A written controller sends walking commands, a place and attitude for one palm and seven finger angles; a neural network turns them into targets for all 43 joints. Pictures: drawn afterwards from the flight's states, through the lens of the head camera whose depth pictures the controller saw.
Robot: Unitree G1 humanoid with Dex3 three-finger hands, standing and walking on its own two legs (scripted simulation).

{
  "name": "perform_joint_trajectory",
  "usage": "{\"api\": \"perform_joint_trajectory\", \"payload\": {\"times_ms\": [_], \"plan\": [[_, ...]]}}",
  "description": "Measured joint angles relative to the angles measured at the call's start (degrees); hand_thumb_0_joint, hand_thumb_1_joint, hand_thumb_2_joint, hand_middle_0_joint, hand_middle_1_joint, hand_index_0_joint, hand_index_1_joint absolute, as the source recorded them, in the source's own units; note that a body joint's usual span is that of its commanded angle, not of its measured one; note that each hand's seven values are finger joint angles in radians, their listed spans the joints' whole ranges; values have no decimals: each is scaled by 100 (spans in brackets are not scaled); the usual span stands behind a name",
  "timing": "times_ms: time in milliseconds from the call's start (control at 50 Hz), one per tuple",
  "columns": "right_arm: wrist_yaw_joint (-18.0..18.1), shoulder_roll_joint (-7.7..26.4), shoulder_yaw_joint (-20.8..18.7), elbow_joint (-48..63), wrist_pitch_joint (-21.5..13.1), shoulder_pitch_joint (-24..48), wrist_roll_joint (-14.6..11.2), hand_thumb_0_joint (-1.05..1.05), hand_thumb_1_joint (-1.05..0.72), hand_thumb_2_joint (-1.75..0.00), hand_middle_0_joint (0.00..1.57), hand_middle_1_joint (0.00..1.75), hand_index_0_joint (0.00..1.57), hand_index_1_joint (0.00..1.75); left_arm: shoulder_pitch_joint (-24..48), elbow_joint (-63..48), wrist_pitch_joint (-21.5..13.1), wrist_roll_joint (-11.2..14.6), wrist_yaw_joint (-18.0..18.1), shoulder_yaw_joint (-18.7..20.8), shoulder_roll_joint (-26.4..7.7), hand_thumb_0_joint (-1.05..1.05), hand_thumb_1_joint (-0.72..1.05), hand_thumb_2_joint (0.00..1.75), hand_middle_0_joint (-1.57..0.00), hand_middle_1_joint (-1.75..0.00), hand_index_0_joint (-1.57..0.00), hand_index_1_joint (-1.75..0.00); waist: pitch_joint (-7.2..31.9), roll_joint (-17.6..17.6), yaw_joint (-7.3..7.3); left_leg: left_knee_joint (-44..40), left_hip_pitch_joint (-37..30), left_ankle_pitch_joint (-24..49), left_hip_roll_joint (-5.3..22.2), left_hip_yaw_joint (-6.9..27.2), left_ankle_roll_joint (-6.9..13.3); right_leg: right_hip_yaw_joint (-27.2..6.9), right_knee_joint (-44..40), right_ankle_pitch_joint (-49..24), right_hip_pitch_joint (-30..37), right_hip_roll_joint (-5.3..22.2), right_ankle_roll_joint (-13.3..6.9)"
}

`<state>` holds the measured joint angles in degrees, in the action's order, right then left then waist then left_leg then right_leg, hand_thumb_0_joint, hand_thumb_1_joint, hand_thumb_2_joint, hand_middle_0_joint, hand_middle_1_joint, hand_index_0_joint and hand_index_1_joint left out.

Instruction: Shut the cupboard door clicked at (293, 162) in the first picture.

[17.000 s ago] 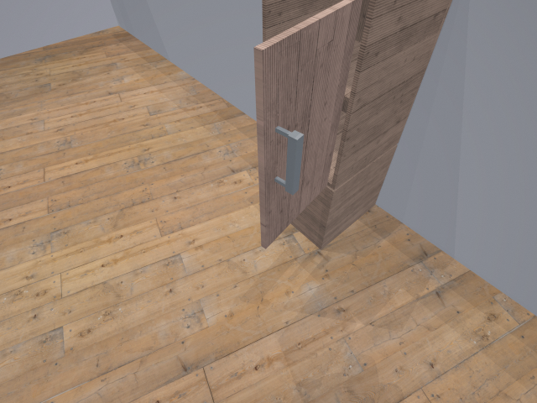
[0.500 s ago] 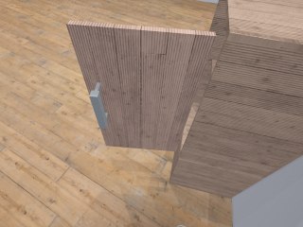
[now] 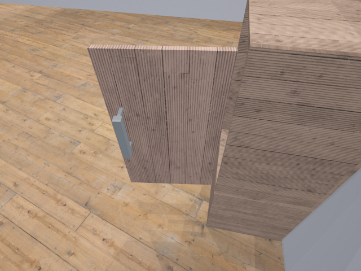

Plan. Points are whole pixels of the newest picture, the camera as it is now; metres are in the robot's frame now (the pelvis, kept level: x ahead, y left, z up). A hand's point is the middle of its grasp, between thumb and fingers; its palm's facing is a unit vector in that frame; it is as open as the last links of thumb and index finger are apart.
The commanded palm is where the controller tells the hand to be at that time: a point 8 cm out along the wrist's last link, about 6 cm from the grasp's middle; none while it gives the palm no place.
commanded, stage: come to a stop and stand still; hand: left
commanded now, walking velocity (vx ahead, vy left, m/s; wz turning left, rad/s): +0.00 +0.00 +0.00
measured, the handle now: (124, 133) +0.49 +0.20 -0.01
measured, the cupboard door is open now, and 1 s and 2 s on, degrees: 99 99 99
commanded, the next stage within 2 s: look again from close up in 0.24 s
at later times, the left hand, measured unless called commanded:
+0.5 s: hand out of the picture -0.02 +0.16 -0.18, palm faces +0.01 -0.98 -0.19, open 7.3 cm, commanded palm none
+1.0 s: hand out of the picture +0.07 +0.21 -0.16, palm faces +0.11 -0.97 -0.21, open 7.3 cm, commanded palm +0.12 +0.25 -0.07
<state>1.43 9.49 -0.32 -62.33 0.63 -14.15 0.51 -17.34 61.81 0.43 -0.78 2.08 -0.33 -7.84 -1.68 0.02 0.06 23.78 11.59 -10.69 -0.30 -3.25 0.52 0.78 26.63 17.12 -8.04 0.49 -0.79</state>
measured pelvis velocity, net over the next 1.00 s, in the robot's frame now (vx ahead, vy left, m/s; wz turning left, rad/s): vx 0.02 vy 0.02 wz -0.01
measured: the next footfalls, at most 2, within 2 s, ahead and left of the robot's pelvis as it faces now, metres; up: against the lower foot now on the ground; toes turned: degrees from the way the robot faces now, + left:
none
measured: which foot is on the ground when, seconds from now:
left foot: down 0.00-1.00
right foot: down 0.00-1.00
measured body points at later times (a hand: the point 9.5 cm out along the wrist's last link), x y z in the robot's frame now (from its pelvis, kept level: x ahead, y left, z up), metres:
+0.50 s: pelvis +0.00 +0.01 -0.01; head +0.01 -0.01 +0.44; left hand -0.02 +0.22 -0.16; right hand -0.02 -0.20 -0.17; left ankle +0.02 +0.11 -0.74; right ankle -0.03 -0.11 -0.74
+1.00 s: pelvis +0.02 +0.02 -0.01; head +0.05 +0.03 +0.44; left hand +0.07 +0.26 -0.14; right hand +0.05 -0.21 -0.15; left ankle +0.02 +0.11 -0.74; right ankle -0.03 -0.11 -0.74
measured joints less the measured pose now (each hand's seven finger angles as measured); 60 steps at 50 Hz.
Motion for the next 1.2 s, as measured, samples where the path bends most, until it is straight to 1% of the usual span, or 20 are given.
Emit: {"api": "perform_joint_trajectory", "payload": {"times_ms": [200,340,360,420,480,560,640,840,940,960,980,1000,1020,1040,1080,1100,1120,1140,1160,1200], "plan": [[-10,-182,51,-247,39,-332,27,1,-91,-89,20,30,20,30,-76,101,-8,14,-20,-2,44,0,92,90,-20,-30,-20,-30,24,75,21,-50,67,99,85,45,-56,41,-111,-124,-36,-90,-67],[12,-294,71,-364,-11,-491,11,1,-91,-89,20,30,20,30,-168,189,-49,25,-14,-1,102,0,91,90,-20,-30,-20,-30,-19,62,20,-65,77,86,96,39,-64,33,-148,-127,-40,-101,-73],[-7,-278,79,-345,-16,-492,5,1,-91,-89,20,30,20,30,-177,200,-98,-3,27,-21,128,0,91,90,-20,-30,-20,-30,-22,2,12,78,174,30,141,61,-71,50,-167,-139,-55,-142,-68],[-51,-191,40,-127,-15,-458,22,1,-91,-89,20,30,20,30,-251,145,-195,-26,67,-72,200,0,91,90,-20,-30,-20,-30,-51,-190,100,573,444,-238,216,137,-33,88,-43,-87,-150,-228,-58],[-52,-140,38,30,-95,-466,38,1,-91,-90,20,30,20,30,-249,153,-207,-12,60,-86,202,0,91,90,-20,-30,-20,-30,3,-268,159,732,472,-360,154,124,14,80,148,59,-189,-162,-19],[-7,-98,76,68,-119,-454,59,2,-92,-89,20,30,20,30,-176,108,-186,-3,63,-71,139,0,91,90,-20,-30,-20,-30,127,-280,126,736,367,-436,44,55,90,21,286,194,-152,-46,56],[-16,-39,90,59,-121,-411,48,2,-93,-89,20,30,20,30,-84,9,-175,-6,64,-53,46,0,91,90,-20,-30,-20,-30,191,-212,81,646,266,-446,-38,-23,142,-51,322,253,-125,41,112],[-20,12,119,51,-190,-192,27,1,-92,-89,20,30,20,30,100,-68,-120,-8,40,-34,-148,0,91,90,-20,-30,-20,-30,75,14,39,391,134,-390,-102,-122,193,-149,154,210,-61,107,172],[-8,23,125,4,-197,-97,17,1,-91,-89,20,30,20,30,116,-21,-91,-6,28,-39,-177,0,91,90,-20,-30,-20,-30,24,73,15,341,77,-404,-113,-125,201,-151,70,206,10,116,188],[-17,43,125,37,-176,-82,2,1,-91,-89,20,30,20,30,112,-16,-110,-25,69,-45,-163,0,91,90,-20,-30,-20,-30,26,37,17,424,142,-434,-79,-101,195,-127,42,195,5,86,192],[30,46,133,244,-298,-118,-26,1,-91,-89,20,30,20,30,-160,-988,262,94,18,270,-135,1,91,90,-20,-30,-20,-30,-62,51,52,557,216,-483,-60,-74,190,-85,180,206,-69,70,178],[150,55,185,502,-604,-221,-125,1,-91,-89,20,30,20,30,-499,-2154,341,284,87,331,-185,1,91,90,-20,-30,-20,-30,-119,100,42,670,286,-528,-66,-72,184,-38,530,249,-262,87,134],[247,70,209,699,-948,-333,-177,1,-91,-89,20,30,20,30,-782,-3156,173,471,198,298,-267,1,91,90,-20,-30,-20,-30,-102,145,11,725,317,-556,-91,-81,170,-7,851,295,-422,125,70],[264,97,190,828,-1233,-418,-202,1,-91,-89,20,30,20,30,-962,-3925,12,596,305,263,-331,2,91,90,-20,-30,-21,-31,14,167,5,729,349,-561,-131,-80,156,10,1046,307,-546,167,37],[164,215,78,1170,-1572,-527,-213,1,-90,-89,20,30,20,30,-963,-4973,-197,761,389,219,-342,2,91,90,-21,-31,-22,-32,300,59,86,863,539,-588,-189,20,150,83,1173,398,-671,214,-4],[116,287,34,1349,-1680,-509,-197,1,-90,-89,20,30,20,30,-822,-5255,-413,802,352,245,-315,2,92,90,-22,-32,-22,-33,436,-8,146,1033,734,-637,-213,75,158,115,1155,516,-735,229,-8],[68,338,-5,1518,-1746,-427,-186,1,-90,-89,20,30,20,30,-637,-5391,-718,839,256,327,-287,1,92,90,-23,-33,-23,-34,555,-32,191,1241,977,-702,-240,86,164,99,1127,725,-834,248,34],[21,380,-46,1665,-1772,-283,-175,1,-90,-89,20,30,20,30,-435,-5391,-1077,905,108,440,-236,1,92,90,-24,-34,-24,-35,648,-80,216,1474,1255,-775,-212,83,160,83,1273,862,-1075,227,101],[-27,399,-89,1809,-1771,-120,-148,1,-90,-89,20,30,20,30,-279,-5356,-1443,1003,-105,562,-187,1,92,90,-25,-36,-25,-36,724,-113,239,1708,1544,-846,-162,78,144,71,1512,898,-1380,185,124],[-134,370,-172,2105,-1740,167,-79,1,-90,-89,20,30,20,30,-171,-5309,-2180,1214,-718,778,-145,1,92,90,-28,-39,-28,-39,875,-40,241,2176,2143,-976,-70,47,102,34,2077,934,-2051,112,90]]}}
